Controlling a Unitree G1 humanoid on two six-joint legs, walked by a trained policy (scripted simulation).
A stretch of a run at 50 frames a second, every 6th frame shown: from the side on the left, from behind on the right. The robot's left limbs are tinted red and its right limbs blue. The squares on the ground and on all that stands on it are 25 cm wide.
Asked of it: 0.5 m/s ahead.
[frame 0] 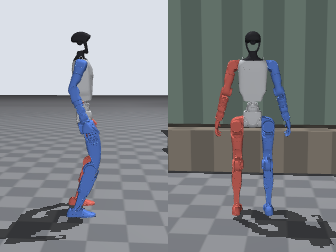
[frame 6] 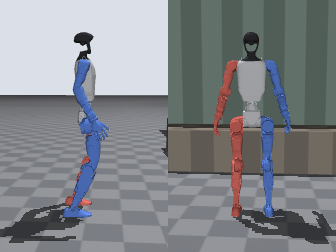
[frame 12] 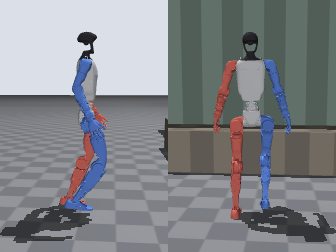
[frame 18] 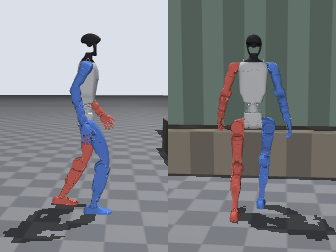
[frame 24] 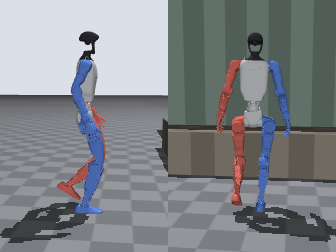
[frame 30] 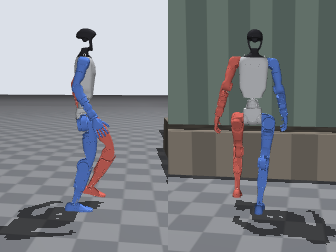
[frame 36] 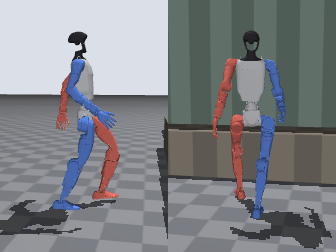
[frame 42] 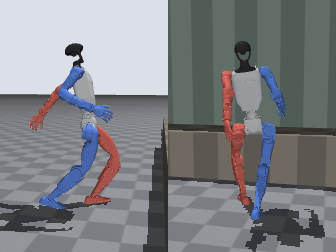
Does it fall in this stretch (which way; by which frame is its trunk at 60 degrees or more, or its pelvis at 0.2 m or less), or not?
no
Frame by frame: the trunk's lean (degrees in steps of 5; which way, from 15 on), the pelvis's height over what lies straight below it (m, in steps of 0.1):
0: 5, 0.8
6: 5, 0.8
12: 0, 0.8
18: 5, 0.8
24: 5, 0.8
30: 5, 0.8
36: 10, 0.8
42: 15 backward and to its left, 0.7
